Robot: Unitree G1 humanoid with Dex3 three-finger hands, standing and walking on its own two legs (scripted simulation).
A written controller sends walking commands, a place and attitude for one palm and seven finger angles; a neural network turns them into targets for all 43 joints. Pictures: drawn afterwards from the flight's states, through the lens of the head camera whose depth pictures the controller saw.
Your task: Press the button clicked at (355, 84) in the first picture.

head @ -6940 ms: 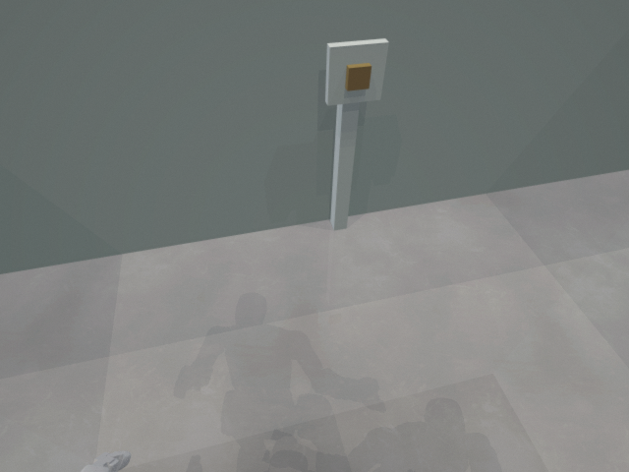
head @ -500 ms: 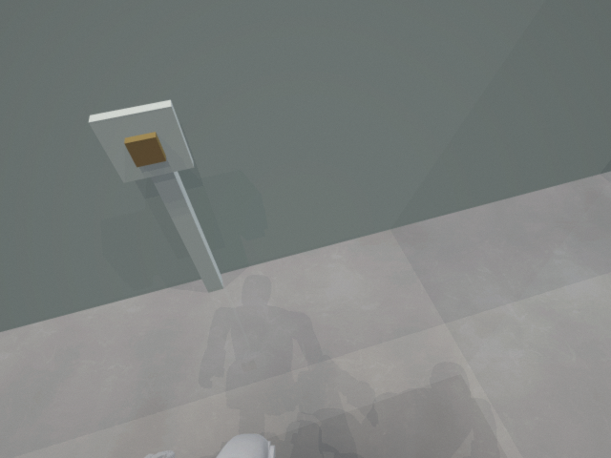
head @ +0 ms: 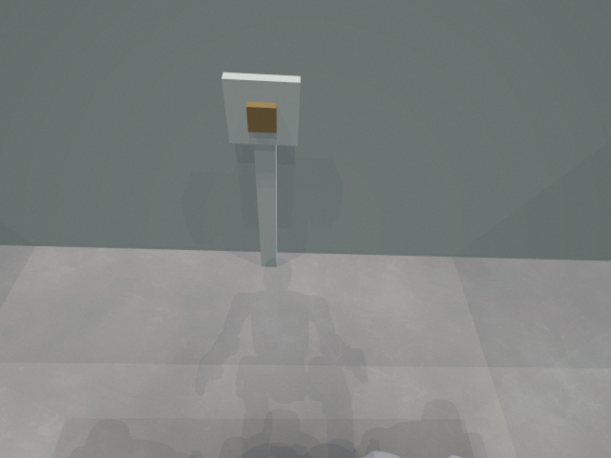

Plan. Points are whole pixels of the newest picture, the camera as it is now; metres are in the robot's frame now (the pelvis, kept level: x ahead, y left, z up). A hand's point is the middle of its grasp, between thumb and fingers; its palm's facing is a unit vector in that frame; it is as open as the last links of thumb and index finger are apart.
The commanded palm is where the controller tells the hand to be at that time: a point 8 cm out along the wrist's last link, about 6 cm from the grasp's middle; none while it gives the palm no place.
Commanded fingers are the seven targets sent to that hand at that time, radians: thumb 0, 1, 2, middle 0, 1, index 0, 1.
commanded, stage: take the last steps up to it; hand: left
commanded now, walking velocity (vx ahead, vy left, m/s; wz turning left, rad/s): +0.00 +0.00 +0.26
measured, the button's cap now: (262, 116) +0.85 +0.17 -0.05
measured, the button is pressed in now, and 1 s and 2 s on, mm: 0 0 0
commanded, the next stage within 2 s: come to a stop and stand still in 1.38 s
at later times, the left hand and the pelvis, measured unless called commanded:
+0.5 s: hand out of the picture -0.04 +0.10 -0.16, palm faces +0.18 -0.97 -0.18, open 7.4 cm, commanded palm none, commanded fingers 0.00 0.90 0.90 -0.20 -0.30 -0.20 -0.30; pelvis +0.03 -0.05 +0.01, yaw +6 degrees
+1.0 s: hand (183, 424) +0.19 +0.20 -0.17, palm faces +0.12 -0.98 -0.17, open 7.4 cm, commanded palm none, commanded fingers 0.00 0.90 0.90 -0.20 -0.30 -0.20 -0.30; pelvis +0.17 +0.01 +0.00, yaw +3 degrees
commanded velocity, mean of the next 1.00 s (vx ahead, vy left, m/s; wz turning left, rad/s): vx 0.28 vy -0.06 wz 0.01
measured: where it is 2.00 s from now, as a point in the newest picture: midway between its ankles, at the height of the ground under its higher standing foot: (317, 405)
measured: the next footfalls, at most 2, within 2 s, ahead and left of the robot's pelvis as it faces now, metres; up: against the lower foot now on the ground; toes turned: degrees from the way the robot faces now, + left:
right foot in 0.20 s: +0.03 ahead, -0.13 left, +0.00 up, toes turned -1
left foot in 0.72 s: +0.18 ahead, +0.12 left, +0.00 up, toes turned +13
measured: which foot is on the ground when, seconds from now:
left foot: down 0.00-0.20, up 0.22-0.70, down 0.72-1.00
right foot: up 0.00-0.18, down 0.20-0.74, up 0.76-1.00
